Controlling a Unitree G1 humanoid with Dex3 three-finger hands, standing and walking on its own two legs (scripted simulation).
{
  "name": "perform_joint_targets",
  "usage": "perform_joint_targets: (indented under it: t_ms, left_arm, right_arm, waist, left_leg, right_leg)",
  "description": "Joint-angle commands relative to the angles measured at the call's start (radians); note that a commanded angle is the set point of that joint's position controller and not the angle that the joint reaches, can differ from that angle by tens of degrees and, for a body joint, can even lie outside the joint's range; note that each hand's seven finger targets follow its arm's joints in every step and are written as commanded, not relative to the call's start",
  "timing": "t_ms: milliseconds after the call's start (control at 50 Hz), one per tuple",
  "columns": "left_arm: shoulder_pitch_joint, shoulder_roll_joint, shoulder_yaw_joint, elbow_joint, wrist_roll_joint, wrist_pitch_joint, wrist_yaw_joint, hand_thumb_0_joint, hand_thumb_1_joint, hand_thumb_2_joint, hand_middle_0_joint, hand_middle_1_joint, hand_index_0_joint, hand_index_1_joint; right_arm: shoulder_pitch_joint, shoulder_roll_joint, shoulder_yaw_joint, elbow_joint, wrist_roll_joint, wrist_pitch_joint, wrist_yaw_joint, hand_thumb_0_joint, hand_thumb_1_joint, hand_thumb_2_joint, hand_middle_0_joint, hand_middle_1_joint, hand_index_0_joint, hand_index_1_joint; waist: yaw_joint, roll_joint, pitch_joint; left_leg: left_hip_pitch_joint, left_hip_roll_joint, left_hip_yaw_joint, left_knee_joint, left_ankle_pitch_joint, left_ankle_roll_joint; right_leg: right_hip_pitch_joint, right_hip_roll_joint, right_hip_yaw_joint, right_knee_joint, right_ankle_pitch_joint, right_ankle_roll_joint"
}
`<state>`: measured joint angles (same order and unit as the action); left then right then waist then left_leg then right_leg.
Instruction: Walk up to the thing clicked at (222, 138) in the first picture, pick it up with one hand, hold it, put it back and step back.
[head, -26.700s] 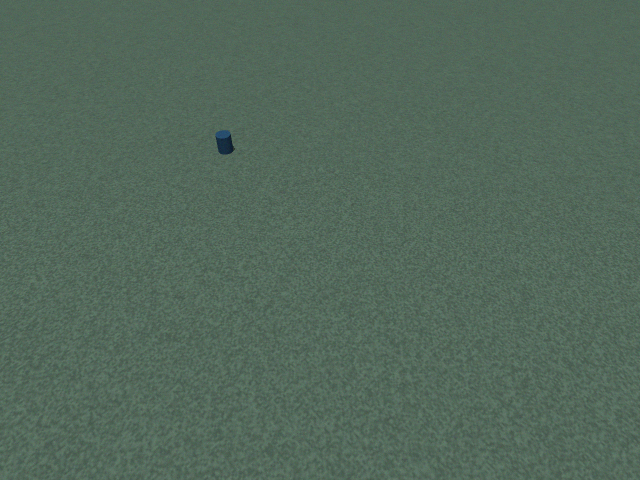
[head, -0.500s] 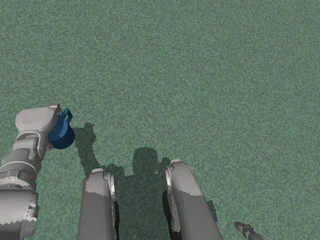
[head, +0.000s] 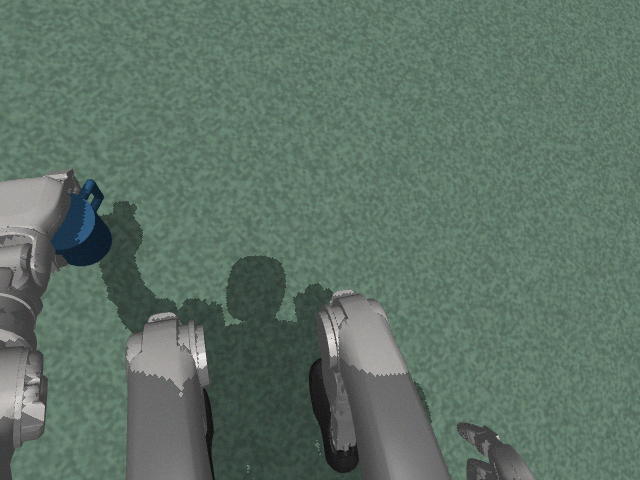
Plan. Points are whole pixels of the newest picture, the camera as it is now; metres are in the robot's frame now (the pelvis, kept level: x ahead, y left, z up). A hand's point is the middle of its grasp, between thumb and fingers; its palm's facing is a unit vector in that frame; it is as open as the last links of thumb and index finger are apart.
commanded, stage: crouch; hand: left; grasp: from above
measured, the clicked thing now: (78, 220) +0.46 +0.26 -0.23
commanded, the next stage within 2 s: lower in 0.34 s
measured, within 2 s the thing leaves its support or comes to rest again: rests again in 1.14 s
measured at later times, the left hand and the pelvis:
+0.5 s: hand (57, 237) +0.44 +0.29 -0.23, palm faces -0.46 -0.05 -0.88, open 10.5 cm; pelvis -0.01 +0.00 -0.05, yaw -1 degrees
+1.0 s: hand (75, 246) +0.44 +0.29 -0.29, palm faces -0.45 -0.07 -0.89, open 10.4 cm; pelvis +0.00 +0.00 -0.09, yaw -3 degrees
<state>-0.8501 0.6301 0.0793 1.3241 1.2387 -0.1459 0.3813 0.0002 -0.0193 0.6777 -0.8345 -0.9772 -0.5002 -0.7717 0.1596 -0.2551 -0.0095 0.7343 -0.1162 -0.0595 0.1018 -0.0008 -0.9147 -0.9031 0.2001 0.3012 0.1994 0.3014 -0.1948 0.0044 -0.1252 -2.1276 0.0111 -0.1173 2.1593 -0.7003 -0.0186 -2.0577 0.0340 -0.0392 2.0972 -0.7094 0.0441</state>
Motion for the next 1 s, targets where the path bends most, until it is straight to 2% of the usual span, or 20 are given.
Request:
perform_joint_targets:
  t_ms: [0, 60, 80, 120, 220, 280, 340, 460, 500, 540, 580, 680, 740, 840, 860, 880, 900, 940, 960, 980]
  left_arm:
    - [-0.344, 0.295, 0.064, -0.176, -0.013, -0.018, 0.055, 0.0, 0.54, 0.984, -0.859, -0.98, -0.904, -0.935]
    - [-0.378, 0.284, 0.056, -0.173, -0.006, -0.03, 0.06, 0.0, 0.555, 0.974, -0.872, -0.969, -0.916, -0.924]
    - [-0.371, 0.304, 0.066, -0.161, -0.002, -0.029, 0.066, 0.0, 0.543, 0.958, -0.867, -0.954, -0.91, -0.911]
    - [-0.4, 0.313, 0.066, -0.163, 0.003, -0.035, 0.071, 0.0, 0.533, 0.962, -0.846, -0.975, -0.894, -0.926]
    - [-0.403, 0.332, 0.071, -0.139, 0.009, -0.036, 0.085, 0.0, 0.544, 0.982, -0.867, -0.976, -0.908, -0.935]
    - [-0.418, 0.336, 0.069, -0.114, 0.007, -0.035, 0.089, 0.0, 0.544, 1.028, -0.885, -0.971, -0.912, -0.944]
    - [-0.43, 0.34, 0.064, -0.086, 0.008, -0.036, 0.087, 0.0, 0.536, 0.972, -0.855, -0.977, -0.898, -0.933]
    - [-0.411, 0.363, 0.069, -0.064, 0.002, -0.038, 0.08, 0.0, 0.553, 0.994, -0.906, -0.972, -0.932, -0.946]
    - [-0.419, 0.354, 0.057, -0.018, 0.007, -0.04, 0.076, 0.0, 0.565, 1.019, -0.926, -0.978, -0.945, -0.959]
    - [-0.428, 0.343, 0.045, -0.004, 0.009, -0.05, 0.075, 0.0, 0.582, 0.987, -0.928, -0.973, -0.955, -0.946]
    - [-0.399, 0.348, 0.049, 0.012, 0.016, -0.055, 0.077, 0.0, 0.584, 0.984, -0.93, -0.965, -0.957, -0.939]
    - [-0.411, 0.381, 0.075, -0.02, 0.022, -0.076, 0.097, 0.0, 0.591, 0.944, -0.938, -0.935, -0.967, -0.906]
    - [-0.412, 0.428, 0.108, -0.07, 0.021, -0.085, 0.116, 0.0, 0.599, 0.95, -0.933, -0.944, -0.965, -0.912]
    - [-0.411, 0.437, 0.122, -0.084, 0.027, -0.083, 0.146, 0.0, 0.596, 0.919, -0.929, -0.913, -0.961, -0.881]
    - [-0.402, 0.433, 0.118, -0.096, 0.025, -0.08, 0.15, 0.0, 0.591, 0.94, -0.938, -0.907, -0.96, -0.884]
    - [-0.406, 0.433, 0.118, -0.094, 0.026, -0.077, 0.152, 0.0, 0.607, 0.934, -0.938, -0.913, -0.966, -0.884]
    - [-0.407, 0.436, 0.129, -0.099, 0.024, -0.074, 0.159, 0.0, 0.606, 0.962, -0.927, -0.91, -0.96, -0.876]
    - [-0.395, 0.415, 0.112, -0.05, 0.025, -0.067, 0.165, 0.0, 0.592, 0.952, -0.925, -0.891, -0.954, -0.863]
    - [-0.418, 0.408, 0.104, -0.025, 0.03, -0.066, 0.163, 0.0, 0.601, 0.944, -0.913, -0.904, -0.95, -0.866]
    - [-0.42, 0.398, 0.088, 0.01, 0.033, -0.063, 0.159, 0.0, 0.58, 0.933, -0.901, -0.904, -0.938, -0.866]
  right_arm:
    - [0.224, -0.227, -0.077, -0.017, 0.002, -0.005, -0.001, 0.0, -0.906, -0.903, 0.2, 0.3, 0.2, 0.3]
    - [0.227, -0.228, -0.074, -0.015, -0.003, -0.006, 0.003, 0.0, -0.905, -0.903, 0.2, 0.3, 0.2, 0.3]
    - [0.218, -0.226, -0.07, -0.009, -0.002, -0.005, 0.002, 0.0, -0.906, -0.903, 0.2, 0.3, 0.2, 0.3]
    - [0.225, -0.233, -0.07, -0.009, -0.003, -0.007, 0.004, 0.0, -0.905, -0.902, 0.2, 0.3, 0.2, 0.3]
    - [0.229, -0.231, -0.058, -0.002, -0.008, -0.008, 0.003, 0.0, -0.906, -0.902, 0.2, 0.3, 0.2, 0.3]
    - [0.223, -0.235, -0.05, 0.006, -0.011, -0.01, 0.002, 0.0, -0.905, -0.901, 0.2, 0.3, 0.2, 0.3]
    - [0.223, -0.236, -0.043, 0.011, -0.014, -0.014, 0.003, 0.0, -0.906, -0.9, 0.2, 0.3, 0.2, 0.3]
    - [0.221, -0.242, -0.033, 0.019, -0.013, -0.011, 0.003, 0.0, -0.91, -0.903, 0.2, 0.3, 0.2, 0.3]
    - [0.224, -0.244, -0.024, 0.019, -0.015, -0.01, 0.005, 0.0, -0.911, -0.903, 0.2, 0.3, 0.2, 0.3]
    - [0.219, -0.244, -0.017, 0.021, -0.02, -0.011, 0.008, 0.0, -0.911, -0.903, 0.2, 0.3, 0.2, 0.3]
    - [0.221, -0.246, -0.009, 0.019, -0.022, -0.012, 0.011, 0.0, -0.91, -0.902, 0.2, 0.3, 0.2, 0.3]
    - [0.219, -0.262, -0.005, 0.016, -0.033, -0.016, 0.023, 0.0, -0.911, -0.902, 0.2, 0.3, 0.2, 0.3]
    - [0.194, -0.272, -0.01, 0.005, -0.037, -0.014, 0.025, 0.0, -0.909, -0.901, 0.2, 0.3, 0.2, 0.3]
    - [0.189, -0.272, -0.011, 0.011, -0.05, -0.017, 0.029, 0.0, -0.908, -0.9, 0.2, 0.3, 0.2, 0.3]
    - [0.183, -0.268, -0.012, 0.013, -0.049, -0.017, 0.028, 0.0, -0.908, -0.9, 0.2, 0.3, 0.2, 0.3]
    - [0.184, -0.271, -0.011, 0.013, -0.05, -0.018, 0.032, 0.0, -0.908, -0.899, 0.2, 0.3, 0.2, 0.3]
    - [0.186, -0.278, -0.014, 0.017, -0.051, -0.017, 0.029, 0.0, -0.899, -0.895, 0.2, 0.3, 0.2, 0.3]
    - [0.174, -0.27, -0.007, 0.018, -0.052, -0.017, 0.031, 0.0, -0.899, -0.895, 0.2, 0.3, 0.2, 0.3]
    - [0.182, -0.278, -0.004, 0.022, -0.055, -0.02, 0.033, 0.0, -0.897, -0.894, 0.2, 0.3, 0.2, 0.3]
    - [0.183, -0.275, 0.003, 0.026, -0.055, -0.023, 0.036, 0.0, -0.899, -0.895, 0.2, 0.3, 0.2, 0.3]
  waist:
    - [0.008, 0.281, -0.721]
    - [-0.012, 0.305, -0.692]
    - [0.005, 0.302, -0.692]
    - [-0.011, 0.311, -0.704]
    - [-0.014, 0.291, -0.715]
    - [-0.018, 0.299, -0.69]
    - [-0.025, 0.3, -0.652]
    - [-0.014, 0.274, -0.669]
    - [-0.035, 0.238, -0.628]
    - [-0.046, 0.26, -0.618]
    - [-0.04, 0.271, -0.624]
    - [-0.047, 0.316, -0.624]
    - [-0.036, 0.364, -0.661]
    - [-0.048, 0.351, -0.642]
    - [-0.034, 0.368, -0.662]
    - [-0.046, 0.376, -0.661]
    - [-0.043, 0.379, -0.671]
    - [-0.049, 0.375, -0.633]
    - [-0.072, 0.35, -0.616]
    - [-0.076, 0.335, -0.581]
  left_leg:
    - [0.599, -0.007, 0.073, -0.199, 0.315, 0.035]
    - [0.573, -0.008, 0.065, -0.196, 0.259, 0.031]
    - [0.574, -0.006, 0.064, -0.19, 0.252, 0.031]
    - [0.56, -0.008, 0.07, -0.176, 0.236, 0.032]
    - [0.511, -0.014, 0.085, -0.14, 0.218, 0.04]
    - [0.479, -0.015, 0.087, -0.13, 0.188, 0.039]
    - [0.457, -0.015, 0.082, -0.128, 0.159, 0.039]
    - [0.418, -0.014, 0.091, -0.085, 0.2, 0.045]
    - [0.38, -0.014, 0.085, -0.065, 0.191, 0.049]
    - [0.375, -0.014, 0.079, -0.051, 0.207, 0.044]
    - [0.409, -0.014, 0.07, -0.039, 0.249, 0.04]
    - [0.42, -0.013, 0.066, -0.018, 0.271, 0.033]
    - [0.431, -0.011, 0.07, -0.006, 0.267, 0.03]
    - [0.381, -0.008, 0.082, 0.027, 0.222, 0.037]
    - [0.395, -0.006, 0.082, 0.028, 0.229, 0.035]
    - [0.395, -0.006, 0.078, 0.03, 0.233, 0.033]
    - [0.41, -0.007, 0.074, 0.024, 0.236, 0.031]
    - [0.384, -0.007, 0.071, 0.034, 0.228, 0.032]
    - [0.376, -0.007, 0.063, 0.038, 0.222, 0.032]
    - [0.353, -0.006, 0.063, 0.052, 0.22, 0.036]
  right_leg:
    - [0.275, 0.006, -0.069, -0.186, 0.319, -0.078]
    - [0.233, 0.003, -0.077, -0.163, 0.279, -0.081]
    - [0.215, 0.004, -0.077, -0.155, 0.272, -0.083]
    - [0.213, 0.005, -0.078, -0.145, 0.265, -0.083]
    - [0.224, 0.01, -0.077, -0.138, 0.261, -0.079]
    - [0.193, 0.011, -0.079, -0.125, 0.236, -0.079]
    - [0.17, 0.009, -0.087, -0.114, 0.209, -0.082]
    - [0.203, 0.015, -0.085, -0.097, 0.254, -0.075]
    - [0.193, 0.017, -0.09, -0.095, 0.252, -0.071]
    - [0.182, 0.017, -0.097, -0.071, 0.263, -0.073]
    - [0.178, 0.017, -0.105, -0.05, 0.291, -0.073]
    - [0.163, 0.018, -0.118, -0.011, 0.313, -0.074]
    - [0.155, 0.02, -0.119, 0.013, 0.311, -0.077]
    - [0.15, 0.024, -0.115, 0.012, 0.285, -0.072]
    - [0.151, 0.027, -0.111, 0.016, 0.292, -0.073]
    - [0.147, 0.026, -0.117, 0.026, 0.293, -0.074]
    - [0.134, 0.025, -0.124, 0.032, 0.293, -0.074]
    - [0.111, 0.028, -0.128, 0.041, 0.286, -0.076]
    - [0.097, 0.026, -0.137, 0.047, 0.279, -0.077]
    - [0.092, 0.029, -0.136, 0.047, 0.281, -0.075]
